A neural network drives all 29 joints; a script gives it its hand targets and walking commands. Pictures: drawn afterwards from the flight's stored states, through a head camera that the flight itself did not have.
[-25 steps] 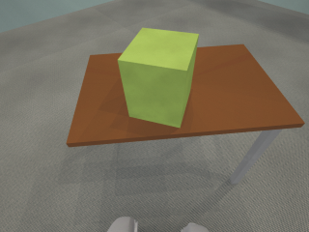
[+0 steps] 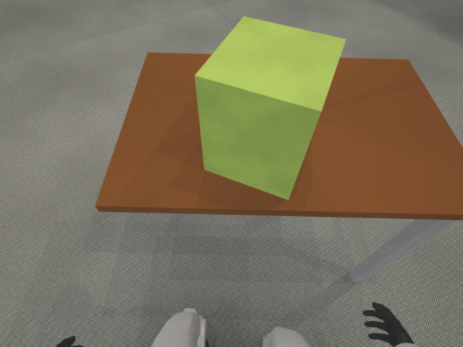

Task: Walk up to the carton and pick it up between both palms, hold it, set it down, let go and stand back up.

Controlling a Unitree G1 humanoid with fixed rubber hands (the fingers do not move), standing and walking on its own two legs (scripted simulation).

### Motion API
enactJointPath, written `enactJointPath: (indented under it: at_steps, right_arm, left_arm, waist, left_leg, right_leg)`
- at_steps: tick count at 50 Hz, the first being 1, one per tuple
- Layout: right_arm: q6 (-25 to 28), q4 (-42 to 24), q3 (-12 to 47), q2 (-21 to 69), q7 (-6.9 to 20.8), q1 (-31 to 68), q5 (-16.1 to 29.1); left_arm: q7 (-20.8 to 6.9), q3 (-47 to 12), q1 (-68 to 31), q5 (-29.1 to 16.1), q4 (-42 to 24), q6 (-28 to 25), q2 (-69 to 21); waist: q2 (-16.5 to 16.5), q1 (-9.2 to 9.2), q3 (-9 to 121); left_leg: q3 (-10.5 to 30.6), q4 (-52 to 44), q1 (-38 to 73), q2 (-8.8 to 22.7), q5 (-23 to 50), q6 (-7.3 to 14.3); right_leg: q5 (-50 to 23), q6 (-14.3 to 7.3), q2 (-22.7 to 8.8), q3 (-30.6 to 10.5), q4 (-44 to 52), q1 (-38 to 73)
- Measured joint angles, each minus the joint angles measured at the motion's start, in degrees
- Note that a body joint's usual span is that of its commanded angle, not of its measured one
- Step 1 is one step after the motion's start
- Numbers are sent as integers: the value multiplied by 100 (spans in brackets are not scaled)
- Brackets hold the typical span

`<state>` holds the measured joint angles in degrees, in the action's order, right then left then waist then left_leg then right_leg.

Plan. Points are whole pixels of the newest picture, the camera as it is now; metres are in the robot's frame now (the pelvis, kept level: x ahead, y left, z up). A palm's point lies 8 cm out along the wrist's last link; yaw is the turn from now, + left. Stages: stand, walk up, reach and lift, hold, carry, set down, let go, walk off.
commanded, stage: walk up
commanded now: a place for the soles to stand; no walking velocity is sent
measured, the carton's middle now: (267, 112) +0.54 -0.06 +0.07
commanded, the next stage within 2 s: none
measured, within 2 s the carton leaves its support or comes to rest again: neither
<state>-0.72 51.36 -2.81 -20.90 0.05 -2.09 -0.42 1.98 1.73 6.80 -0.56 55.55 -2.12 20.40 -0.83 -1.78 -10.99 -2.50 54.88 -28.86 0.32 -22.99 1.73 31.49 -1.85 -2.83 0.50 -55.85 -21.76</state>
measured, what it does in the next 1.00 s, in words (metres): stands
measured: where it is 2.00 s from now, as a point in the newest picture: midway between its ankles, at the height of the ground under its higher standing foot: outside the picture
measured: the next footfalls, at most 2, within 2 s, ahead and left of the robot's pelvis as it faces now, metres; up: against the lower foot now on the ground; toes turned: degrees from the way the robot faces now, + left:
none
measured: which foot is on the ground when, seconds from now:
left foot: down 0.00-1.00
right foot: down 0.00-1.00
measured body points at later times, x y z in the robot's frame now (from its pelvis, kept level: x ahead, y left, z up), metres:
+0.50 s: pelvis -0.01 +0.03 +0.02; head +0.01 +0.02 +0.47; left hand +0.07 +0.33 -0.11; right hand +0.07 -0.29 -0.11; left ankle +0.04 +0.13 -0.68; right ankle +0.00 -0.13 -0.68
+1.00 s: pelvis -0.01 +0.01 +0.05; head +0.00 +0.00 +0.50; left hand +0.05 +0.31 -0.08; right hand +0.04 -0.29 -0.10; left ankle +0.04 +0.13 -0.68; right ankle +0.00 -0.13 -0.68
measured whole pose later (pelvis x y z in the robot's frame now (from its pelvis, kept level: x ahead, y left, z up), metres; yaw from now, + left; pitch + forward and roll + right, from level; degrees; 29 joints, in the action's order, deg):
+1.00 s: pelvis -0.01 +0.01 +0.05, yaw -2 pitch -3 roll +0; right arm -0.5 65.9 -2.1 -19.8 1.6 -6.0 -0.5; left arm 0.3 1.0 7.7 0.7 67.9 -2.3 18.1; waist -2.3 0.0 -3.9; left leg 0.4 32.8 -16.1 0.8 -14.0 -0.5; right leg 15.6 2.0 -1.2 -1.6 -32.1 -13.8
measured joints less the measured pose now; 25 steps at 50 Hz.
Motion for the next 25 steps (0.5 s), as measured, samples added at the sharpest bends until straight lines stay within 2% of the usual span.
enactJointPath:
  at_steps: [3,4,7,8,9,11,13,16,17,21,23,25]
  right_arm:
    - [-76,78,22,-53,-7,160,16]
    - [-108,115,22,-25,-12,160,20]
    - [-115,259,25,6,-3,120,5]
    - [-100,286,6,-14,18,93,14]
    - [-68,300,-16,-44,35,49,19]
    - [35,358,-50,-78,32,-13,8]
    - [112,402,-32,-105,27,-71,-5]
    - [124,500,14,-70,14,-177,17]
    - [96,543,34,-36,15,-198,16]
    - [-59,770,44,-11,24,-231,2]
    - [-78,873,24,-7,31,-283,-6]
    - [-15,959,-2,-35,51,-326,-6]
  left_arm:
    - [33,28,-12,114,82,-116,-101]
    - [20,16,67,144,82,-142,-93]
    - [22,-14,274,160,162,-150,-41]
    - [39,-18,323,155,194,-142,-37]
    - [50,-21,368,146,215,-132,-32]
    - [56,-15,338,100,283,-86,-5]
    - [66,-10,271,34,326,-29,19]
    - [64,14,134,3,384,16,99]
    - [51,32,115,7,389,2,142]
    - [-13,37,87,100,474,-107,45]
    - [-56,-14,133,133,543,-112,-18]
    - [-73,-49,126,144,664,-46,-103]
  waist:
    - [-425,46,-70]
    - [-429,34,8]
    - [-313,-47,236]
    - [-307,-41,280]
    - [-317,-21,325]
    - [-223,-26,285]
    - [-176,-33,210]
    - [-142,18,172]
    - [-84,16,189]
    - [-171,125,235]
    - [-68,116,366]
    - [-1,137,419]
  left_leg:
    - [209,165,-18,197,22,-51]
    - [230,149,-11,160,-52,-32]
    - [245,260,85,33,-707,3]
    - [256,126,181,44,-611,33]
    - [268,-122,302,83,-189,23]
    - [160,-238,397,0,-98,-117]
    - [84,-261,477,-20,-176,-108]
    - [125,-202,489,37,-205,-92]
    - [108,-177,474,51,-205,-102]
    - [266,-204,492,152,-165,-161]
    - [206,-327,529,28,-267,-106]
    - [93,-640,668,-42,204,-54]
  right_leg:
    - [-146,304,208,160,210,173]
    - [-174,340,194,135,231,152]
    - [-200,368,63,-52,260,55]
    - [-210,391,27,-80,286,51]
    - [-211,428,0,-86,297,46]
    - [-232,464,-106,-201,236,31]
    - [-568,312,-79,-326,6,-63]
    - [-255,117,80,-297,73,-34]
    - [-350,56,101,-265,264,13]
    - [-593,404,207,-133,556,160]
    - [-654,434,127,-242,633,128]
    - [-725,476,57,-361,729,162]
